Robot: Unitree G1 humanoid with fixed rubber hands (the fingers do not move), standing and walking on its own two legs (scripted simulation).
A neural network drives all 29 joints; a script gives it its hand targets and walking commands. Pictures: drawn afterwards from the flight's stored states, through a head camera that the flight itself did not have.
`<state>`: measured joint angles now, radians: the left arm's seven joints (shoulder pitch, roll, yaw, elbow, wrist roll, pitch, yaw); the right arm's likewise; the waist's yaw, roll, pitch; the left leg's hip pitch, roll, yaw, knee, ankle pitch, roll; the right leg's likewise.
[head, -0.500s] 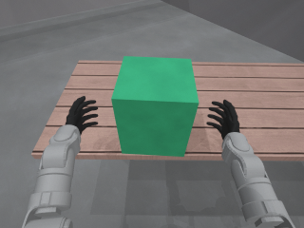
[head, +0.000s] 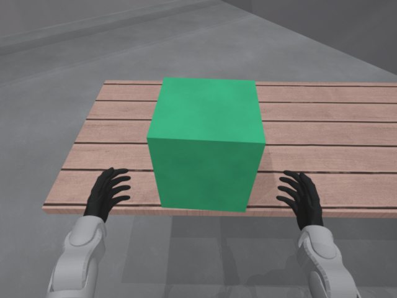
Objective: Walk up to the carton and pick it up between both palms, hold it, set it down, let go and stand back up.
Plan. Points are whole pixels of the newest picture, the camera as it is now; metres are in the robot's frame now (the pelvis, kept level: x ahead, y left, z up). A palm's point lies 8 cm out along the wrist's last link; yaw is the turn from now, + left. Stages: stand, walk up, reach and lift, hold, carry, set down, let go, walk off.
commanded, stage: set down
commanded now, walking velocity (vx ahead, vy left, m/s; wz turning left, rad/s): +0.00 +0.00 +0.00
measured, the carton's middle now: (205, 147) +0.44 +0.01 +0.05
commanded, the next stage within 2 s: let go in 1.10 s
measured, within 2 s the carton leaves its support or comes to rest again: neither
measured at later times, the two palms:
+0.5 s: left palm (96, 245) +0.21 +0.22 +0.01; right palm (310, 251) +0.21 -0.19 +0.00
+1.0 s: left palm (94, 271) +0.18 +0.23 -0.04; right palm (314, 275) +0.18 -0.21 -0.05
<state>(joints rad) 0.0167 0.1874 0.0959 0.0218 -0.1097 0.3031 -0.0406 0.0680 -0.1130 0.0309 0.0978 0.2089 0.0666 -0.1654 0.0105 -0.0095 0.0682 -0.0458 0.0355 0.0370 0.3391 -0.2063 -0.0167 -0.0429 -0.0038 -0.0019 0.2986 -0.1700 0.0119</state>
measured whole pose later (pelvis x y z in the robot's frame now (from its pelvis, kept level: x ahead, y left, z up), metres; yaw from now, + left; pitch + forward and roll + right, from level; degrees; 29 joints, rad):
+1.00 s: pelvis +0.01 +0.00 +0.00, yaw -1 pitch -3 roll -1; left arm 0.26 0.24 -0.02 0.29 -0.08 0.06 -0.01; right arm 0.28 -0.15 0.00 0.40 0.07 -0.15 -0.04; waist 0.04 0.02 0.09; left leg -0.05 0.04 0.05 0.34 -0.23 -0.02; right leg -0.06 0.00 0.01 0.31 -0.19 0.01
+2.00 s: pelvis +0.00 +0.00 -0.01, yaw -2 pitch +1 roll +0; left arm 0.32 0.21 -0.01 0.69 0.03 -0.02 -0.01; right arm 0.32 -0.23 -0.04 0.84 -0.04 0.01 0.03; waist 0.00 0.00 0.00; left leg -0.26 0.04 0.06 0.54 -0.30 -0.01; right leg -0.28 0.00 0.03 0.53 -0.27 0.01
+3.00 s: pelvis -0.02 +0.01 -0.01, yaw -2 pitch +0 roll +0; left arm 0.36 0.16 0.00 0.94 0.02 -0.01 0.02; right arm 0.32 -0.18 -0.01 1.04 -0.02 0.00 -0.01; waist 0.00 0.00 0.00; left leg -0.23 0.02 0.07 0.47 -0.24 0.01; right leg -0.27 -0.02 0.04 0.48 -0.21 0.02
